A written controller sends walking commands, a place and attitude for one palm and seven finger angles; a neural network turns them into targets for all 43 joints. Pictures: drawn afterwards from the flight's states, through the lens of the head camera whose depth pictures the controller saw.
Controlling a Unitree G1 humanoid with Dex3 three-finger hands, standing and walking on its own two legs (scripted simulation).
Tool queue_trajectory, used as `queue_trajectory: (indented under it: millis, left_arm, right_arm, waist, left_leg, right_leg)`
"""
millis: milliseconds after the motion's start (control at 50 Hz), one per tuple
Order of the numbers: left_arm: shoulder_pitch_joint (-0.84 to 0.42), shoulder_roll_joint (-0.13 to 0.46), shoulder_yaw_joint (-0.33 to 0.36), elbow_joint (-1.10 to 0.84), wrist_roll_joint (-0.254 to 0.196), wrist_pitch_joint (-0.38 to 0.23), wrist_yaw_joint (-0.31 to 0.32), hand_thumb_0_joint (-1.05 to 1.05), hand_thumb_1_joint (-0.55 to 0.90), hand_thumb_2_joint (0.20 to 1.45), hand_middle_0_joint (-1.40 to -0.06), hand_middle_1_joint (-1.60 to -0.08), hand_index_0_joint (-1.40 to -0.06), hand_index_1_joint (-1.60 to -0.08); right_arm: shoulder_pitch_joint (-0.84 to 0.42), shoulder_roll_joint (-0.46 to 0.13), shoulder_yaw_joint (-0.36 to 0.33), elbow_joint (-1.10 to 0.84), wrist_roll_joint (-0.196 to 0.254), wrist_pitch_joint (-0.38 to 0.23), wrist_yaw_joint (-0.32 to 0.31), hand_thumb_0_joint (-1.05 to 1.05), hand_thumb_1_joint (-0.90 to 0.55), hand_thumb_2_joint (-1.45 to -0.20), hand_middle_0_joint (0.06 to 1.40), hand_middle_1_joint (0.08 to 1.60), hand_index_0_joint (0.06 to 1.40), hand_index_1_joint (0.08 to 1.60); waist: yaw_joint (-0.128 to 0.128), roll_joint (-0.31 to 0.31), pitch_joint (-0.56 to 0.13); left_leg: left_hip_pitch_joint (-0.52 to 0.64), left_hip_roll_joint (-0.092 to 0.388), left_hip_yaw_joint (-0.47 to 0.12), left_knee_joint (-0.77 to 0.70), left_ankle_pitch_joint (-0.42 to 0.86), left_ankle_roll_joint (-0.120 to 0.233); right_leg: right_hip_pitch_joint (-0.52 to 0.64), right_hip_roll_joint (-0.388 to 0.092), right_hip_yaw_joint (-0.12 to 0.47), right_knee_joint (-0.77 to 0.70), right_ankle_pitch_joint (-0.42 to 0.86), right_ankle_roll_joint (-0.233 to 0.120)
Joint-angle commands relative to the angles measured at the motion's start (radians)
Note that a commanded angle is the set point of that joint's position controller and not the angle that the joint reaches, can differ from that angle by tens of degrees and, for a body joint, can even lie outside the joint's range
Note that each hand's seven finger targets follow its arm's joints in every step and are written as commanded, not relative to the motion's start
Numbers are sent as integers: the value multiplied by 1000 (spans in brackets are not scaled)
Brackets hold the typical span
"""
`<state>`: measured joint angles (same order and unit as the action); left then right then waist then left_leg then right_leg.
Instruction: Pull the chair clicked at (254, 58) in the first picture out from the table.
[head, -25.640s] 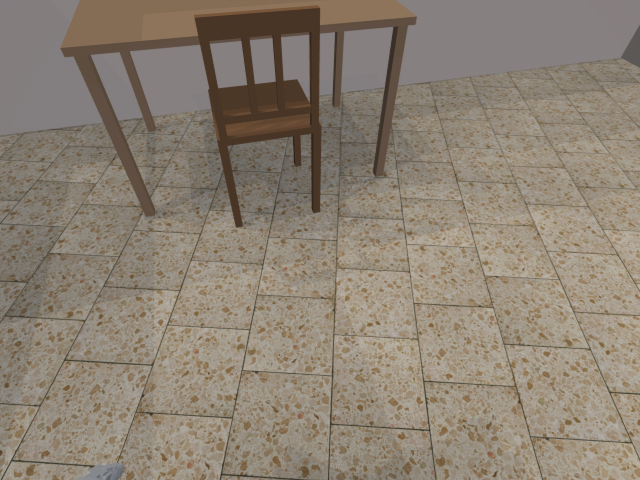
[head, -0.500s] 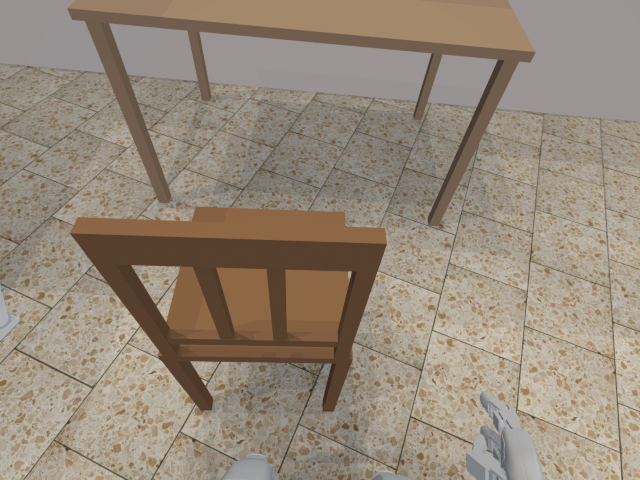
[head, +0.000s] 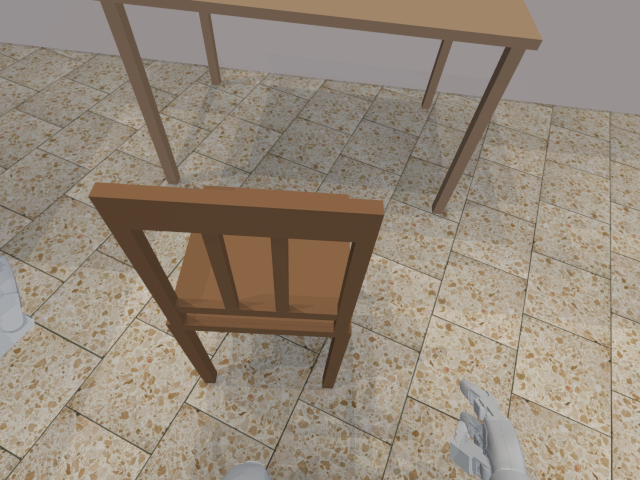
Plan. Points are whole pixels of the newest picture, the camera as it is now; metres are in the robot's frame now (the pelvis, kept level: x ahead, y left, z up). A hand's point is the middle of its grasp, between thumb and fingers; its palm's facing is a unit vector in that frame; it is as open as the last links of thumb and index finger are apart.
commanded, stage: step back with the hand held close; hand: left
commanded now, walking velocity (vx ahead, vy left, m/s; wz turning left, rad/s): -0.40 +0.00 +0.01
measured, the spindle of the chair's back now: (222, 272) +0.42 +0.20 -0.10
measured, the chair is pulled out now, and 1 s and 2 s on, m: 0.59 0.59 0.59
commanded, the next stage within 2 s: stop stepping back and stand still in 0.12 s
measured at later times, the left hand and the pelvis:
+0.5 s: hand out of the picture +0.07 +0.24 +0.18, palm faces +0.42 -0.76 -0.50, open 7.4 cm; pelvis -0.11 -0.02 +0.00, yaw +2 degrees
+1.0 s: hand out of the picture +0.04 +0.27 +0.17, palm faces +0.46 -0.75 -0.47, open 7.4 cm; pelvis -0.14 -0.01 +0.01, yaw +2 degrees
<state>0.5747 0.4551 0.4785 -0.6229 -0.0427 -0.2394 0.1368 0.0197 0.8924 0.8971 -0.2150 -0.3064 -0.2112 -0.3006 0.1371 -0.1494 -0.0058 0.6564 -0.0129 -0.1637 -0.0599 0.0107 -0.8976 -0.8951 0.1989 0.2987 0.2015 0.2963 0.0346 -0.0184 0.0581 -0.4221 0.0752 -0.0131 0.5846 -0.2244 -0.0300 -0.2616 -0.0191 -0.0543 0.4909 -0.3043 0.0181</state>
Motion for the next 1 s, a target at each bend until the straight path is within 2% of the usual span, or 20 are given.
queue_trajectory:
  millis: [0, 40, 80, 160, 180, 220, 280, 320, 380, 420, 500, 580, 620, 660, 680, 740, 800, 860, 900, 980]
  left_arm:
    - [-12, 145, 99, -154, 1, -64, 6, 0, 900, 900, -200, -300, -200, -300]
    - [29, 183, 124, -123, -11, -52, 7, 0, 900, 900, -200, -300, -200, -300]
    - [58, 186, 136, -107, -18, -36, 22, 0, 900, 900, -200, -300, -200, -300]
    - [68, 159, 136, -87, -5, -17, 50, 0, 900, 900, -200, -300, -200, -300]
    - [67, 183, 146, -120, -1, -18, 58, 0, 900, 900, -200, -300, -200, -300]
    - [70, 174, 129, -178, -2, -34, 51, 0, 900, 900, -200, -300, -200, -300]
    - [56, 180, 127, -241, -3, -25, 49, 0, 900, 900, -200, -300, -200, -300]
    - [58, 151, 89, -252, 0, -23, 49, 0, 900, 900, -200, -300, -200, -300]
    - [43, 171, 103, -163, -6, -21, 51, 0, 900, 900, -200, -300, -200, -300]
    - [-4, 149, 86, -98, 9, -7, 50, 0, 900, 900, -200, -300, -200, -300]
    - [-79, 157, 59, -11, 9, 1, 52, 0, 900, 900, -200, -300, -200, -300]
    - [-161, 135, 16, 19, 14, 7, 48, 0, 900, 900, -200, -300, -200, -300]
    - [-158, 133, 20, -21, 19, 1, 47, 0, 900, 900, -200, -300, -200, -300]
    - [-143, 153, 43, -104, 29, -12, 46, 0, 900, 900, -200, -300, -200, -300]
    - [-168, 169, 63, -133, 43, -11, 39, 0, 900, 900, -200, -300, -200, -300]
    - [-61, 158, 62, -67, 34, -24, 27, 0, 900, 900, -200, -300, -200, -300]
    - [9, 151, 67, -50, 11, -29, 18, 0, 900, 900, -200, -300, -200, -300]
    - [-76, 159, 74, -15, 5, -40, 22, 0, 900, 900, -200, -300, -200, -300]
    - [-68, 124, 35, 19, -1, -13, 18, 0, 900, 900, -200, -300, -200, -300]
    - [-127, 127, 21, -4, -6, -8, 29, 0, 900, 900, -200, -300, -200, -300]
  right_arm:
    - [-20, -181, -70, -130, 9, -24, -12, 0, -900, -900, 200, 300, 200, 300]
    - [-11, -158, -88, -139, 30, -1, -18, 0, -900, -900, 200, 300, 200, 300]
    - [-52, -130, -81, -161, 30, 26, -21, 0, -900, -900, 200, 300, 200, 300]
    - [-87, -102, -34, -164, 24, 51, -47, 0, -900, -900, 200, 300, 200, 300]
    - [-66, -127, -49, -157, 25, 57, -57, 0, -900, -900, 200, 300, 200, 300]
    - [-54, -170, -80, -171, 27, 38, -50, 0, -900, -900, 200, 300, 200, 300]
    - [-34, -158, -69, -181, 10, 1, -31, 0, -900, -900, 200, 300, 200, 300]
    - [6, -174, -66, -165, 28, -19, -14, 0, -900, -900, 200, 300, 200, 300]
    - [13, -175, -49, -156, 38, -28, -21, 0, -900, -900, 200, 300, 200, 300]
    - [20, -189, -55, -165, 38, -18, -28, 0, -900, -900, 200, 300, 200, 300]
    - [42, -179, -46, -130, 20, 0, -32, 0, -900, -900, 200, 300, 200, 300]
    - [25, -182, -33, -131, 22, 10, -35, 0, -900, -900, 200, 300, 200, 300]
    - [29, -196, -37, -145, 21, 0, -40, 0, -900, -900, 200, 300, 200, 300]
    - [7, -191, -36, -161, 20, -11, -36, 0, -900, -900, 200, 300, 200, 300]
    - [-8, -173, -46, -182, 18, -17, -34, 0, -900, -900, 200, 300, 200, 300]
    - [13, -155, -50, -175, 36, -37, -4, 0, -900, -900, 200, 300, 200, 300]
    - [34, -170, -43, -156, 24, -28, -11, 0, -900, -900, 200, 300, 200, 300]
    - [56, -167, -44, -126, 16, -27, -19, 0, -900, -900, 200, 300, 200, 300]
    - [51, -176, -62, -131, 31, -23, -19, 0, -900, -900, 200, 300, 200, 300]
    - [7, -176, -45, -123, 28, -33, -22, 0, -900, -900, 200, 300, 200, 300]
  waist:
    - [-33, 99, -270]
    - [-45, -126, -324]
    - [-35, -163, -245]
    - [-48, -137, -193]
    - [-55, -96, -199]
    - [-33, 161, -228]
    - [-45, 396, -193]
    - [-37, 278, -190]
    - [-54, 161, -145]
    - [-53, 91, -86]
    - [-67, -83, -78]
    - [-73, -146, -41]
    - [-69, -43, 0]
    - [-63, 356, -23]
    - [-51, 428, -3]
    - [-23, 188, -23]
    - [-42, 203, -74]
    - [-69, 131, -95]
    - [-66, -59, -72]
    - [-66, 6, -71]
  left_leg:
    - [180, 105, -72, 0, 408, 50]
    - [154, -18, 14, 177, 116, -1]
    - [22, -68, -49, 387, -254, 1]
    - [27, -42, -31, -3, -157, 13]
    - [96, -26, -16, -169, 17, 22]
    - [172, 182, -176, -236, 442, 97]
    - [75, 224, -210, -254, 344, 153]
    - [141, 164, -164, -164, 307, 120]
    - [42, 70, -113, -183, -170, 72]
    - [-9, -1, -52, -157, -421, 51]
    - [163, -90, -1, 142, -212, 45]
    - [211, -78, 6, 87, -266, 68]
    - [161, -30, -85, -147, -318, 92]
    - [1, 135, -370, -491, -629, 141]
    - [-187, 187, -421, -568, -737, 178]
    - [-83, 114, -220, -402, -391, 157]
    - [3, 60, -175, -324, -342, 95]
    - [30, 0, -101, -214, -291, 70]
    - [125, -27, -65, -100, -234, 70]
    - [200, 9, -95, -173, -22, 76]
  right_leg:
    - [99, -65, 32, -68, 471, -37]
    - [52, -245, 184, -86, 655, -129]
    - [-19, -363, 260, -159, 554, -198]
    - [79, -240, 107, -43, 575, -109]
    - [74, -190, 88, 10, 538, -66]
    - [11, -57, 28, 151, 153, 9]
    - [-17, -32, 41, 267, -189, 1]
    - [32, -32, 23, 57, -38, 0]
    - [158, -43, 32, -129, 54, -6]
    - [37, -51, 104, -166, -281, -23]
    - [-184, -197, 250, -317, -363, -103]
    - [-268, -209, 183, -305, -462, -96]
    - [-198, -137, 140, -181, -392, -76]
    - [-54, 23, 4, 221, -228, -13]
    - [53, 47, 7, 441, -149, 1]
    - [70, 11, -9, 205, -145, -10]
    - [193, 16, -31, -156, -53, -34]
    - [167, -64, 83, -206, -43, -81]
    - [-10, -111, 198, -266, -209, -96]
    - [18, -93, 142, -190, 62, -64]
